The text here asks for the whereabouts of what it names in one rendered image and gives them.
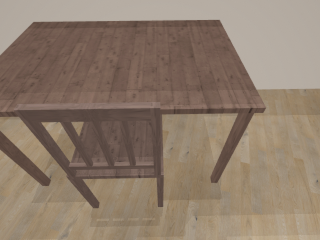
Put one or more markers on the chair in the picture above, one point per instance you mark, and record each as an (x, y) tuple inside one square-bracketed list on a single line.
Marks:
[(118, 140)]

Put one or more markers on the table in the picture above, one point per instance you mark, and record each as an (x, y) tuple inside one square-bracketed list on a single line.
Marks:
[(189, 66)]

